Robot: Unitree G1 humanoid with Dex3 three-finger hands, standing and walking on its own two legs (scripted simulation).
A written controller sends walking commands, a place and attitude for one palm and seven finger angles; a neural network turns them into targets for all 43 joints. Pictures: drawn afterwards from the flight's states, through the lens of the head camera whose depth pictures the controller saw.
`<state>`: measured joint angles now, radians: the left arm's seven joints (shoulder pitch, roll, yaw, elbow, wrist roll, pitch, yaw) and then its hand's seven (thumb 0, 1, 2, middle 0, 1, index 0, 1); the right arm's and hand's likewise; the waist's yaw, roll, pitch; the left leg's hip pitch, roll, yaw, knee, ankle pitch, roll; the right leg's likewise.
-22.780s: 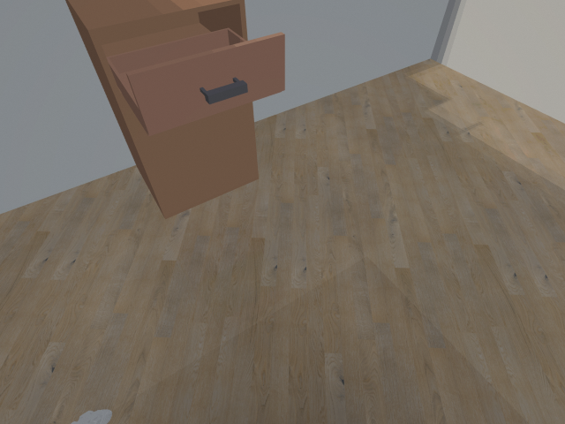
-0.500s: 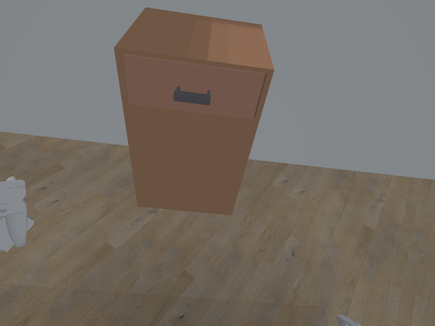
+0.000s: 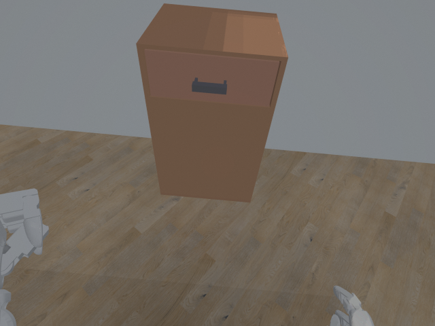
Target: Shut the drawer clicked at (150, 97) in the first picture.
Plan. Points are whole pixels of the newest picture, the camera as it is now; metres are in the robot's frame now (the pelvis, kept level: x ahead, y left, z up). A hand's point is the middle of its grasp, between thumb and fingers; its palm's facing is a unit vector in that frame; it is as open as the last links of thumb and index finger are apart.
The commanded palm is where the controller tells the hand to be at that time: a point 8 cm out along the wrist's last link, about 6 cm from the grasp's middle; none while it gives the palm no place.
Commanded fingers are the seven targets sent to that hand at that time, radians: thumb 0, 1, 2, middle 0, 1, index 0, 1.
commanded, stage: stop stepping back and stand still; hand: left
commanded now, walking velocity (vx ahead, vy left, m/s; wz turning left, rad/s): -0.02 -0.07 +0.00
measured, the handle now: (210, 84) +0.89 +0.08 -0.02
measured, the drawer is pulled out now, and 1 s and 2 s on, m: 0.00 0.00 0.00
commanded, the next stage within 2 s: let the arm hang, fingers relaxed in 0.60 s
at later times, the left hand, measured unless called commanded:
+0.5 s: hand (70, 197) +0.24 +0.23 +0.18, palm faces +0.33 -0.79 -0.51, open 3.3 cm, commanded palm +0.17 +0.27 +0.19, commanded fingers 0.00 0.90 0.90 -1.40 -1.60 -1.40 -1.60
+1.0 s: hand out of the picture +0.08 +0.20 -0.16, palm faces +0.00 -0.97 -0.22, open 3.1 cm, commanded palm none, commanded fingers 0.00 0.90 0.90 -0.76 -0.91 -0.76 -0.91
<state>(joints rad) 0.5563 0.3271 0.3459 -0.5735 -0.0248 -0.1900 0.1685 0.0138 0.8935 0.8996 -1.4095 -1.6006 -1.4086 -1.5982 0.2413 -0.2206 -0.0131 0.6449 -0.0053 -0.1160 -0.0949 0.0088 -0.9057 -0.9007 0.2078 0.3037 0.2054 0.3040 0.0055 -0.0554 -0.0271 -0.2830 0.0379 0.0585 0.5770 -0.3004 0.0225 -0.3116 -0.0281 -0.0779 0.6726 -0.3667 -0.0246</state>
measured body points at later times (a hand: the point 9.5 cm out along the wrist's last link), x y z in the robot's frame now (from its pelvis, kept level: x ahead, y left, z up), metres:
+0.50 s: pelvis +0.04 -0.01 +0.01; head +0.08 -0.01 +0.46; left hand +0.22 +0.27 +0.20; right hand +0.21 -0.25 -0.08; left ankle +0.02 +0.11 -0.72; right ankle +0.02 -0.09 -0.72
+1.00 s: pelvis +0.02 +0.01 +0.01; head +0.04 +0.03 +0.46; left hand +0.08 +0.25 -0.14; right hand +0.09 -0.24 -0.12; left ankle +0.01 +0.11 -0.72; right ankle +0.02 -0.09 -0.72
